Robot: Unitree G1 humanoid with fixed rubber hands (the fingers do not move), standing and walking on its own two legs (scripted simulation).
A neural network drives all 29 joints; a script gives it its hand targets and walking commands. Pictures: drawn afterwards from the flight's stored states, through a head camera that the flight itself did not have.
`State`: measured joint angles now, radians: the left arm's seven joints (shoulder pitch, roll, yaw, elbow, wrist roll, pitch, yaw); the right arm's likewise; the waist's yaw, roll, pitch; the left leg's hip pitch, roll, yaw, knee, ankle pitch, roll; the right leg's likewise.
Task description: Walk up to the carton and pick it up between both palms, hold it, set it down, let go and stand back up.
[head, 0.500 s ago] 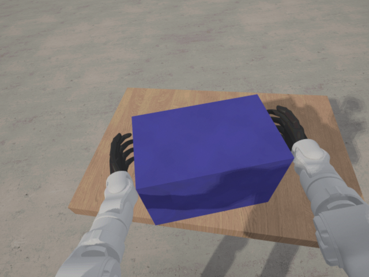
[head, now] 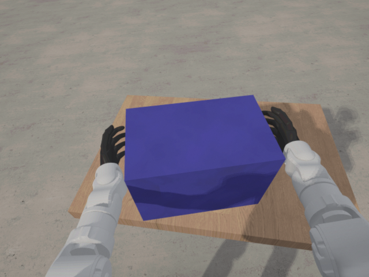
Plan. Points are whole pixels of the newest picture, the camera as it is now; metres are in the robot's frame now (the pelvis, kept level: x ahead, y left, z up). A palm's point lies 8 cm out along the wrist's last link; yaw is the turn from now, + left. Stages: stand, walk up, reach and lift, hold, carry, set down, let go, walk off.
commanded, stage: reach and lift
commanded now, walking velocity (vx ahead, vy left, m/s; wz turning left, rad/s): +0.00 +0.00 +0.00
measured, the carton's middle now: (196, 159) +0.41 +0.07 +0.01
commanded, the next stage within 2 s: hold in 1.82 s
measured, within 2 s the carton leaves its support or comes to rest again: neither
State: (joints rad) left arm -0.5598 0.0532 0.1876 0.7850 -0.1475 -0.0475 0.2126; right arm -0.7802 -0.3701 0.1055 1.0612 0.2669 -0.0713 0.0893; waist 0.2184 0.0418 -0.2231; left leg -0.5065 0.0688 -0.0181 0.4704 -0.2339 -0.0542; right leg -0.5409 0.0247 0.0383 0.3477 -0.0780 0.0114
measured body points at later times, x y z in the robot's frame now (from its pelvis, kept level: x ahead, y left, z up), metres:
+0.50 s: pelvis +0.00 +0.00 +0.01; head -0.02 -0.01 +0.46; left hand +0.35 +0.24 +0.11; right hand +0.42 -0.16 +0.12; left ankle -0.02 +0.15 -0.74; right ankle +0.04 -0.13 -0.74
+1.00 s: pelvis +0.00 +0.02 +0.01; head -0.04 +0.02 +0.46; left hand +0.37 +0.24 +0.15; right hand +0.40 -0.16 +0.15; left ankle -0.02 +0.15 -0.74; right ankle +0.04 -0.13 -0.74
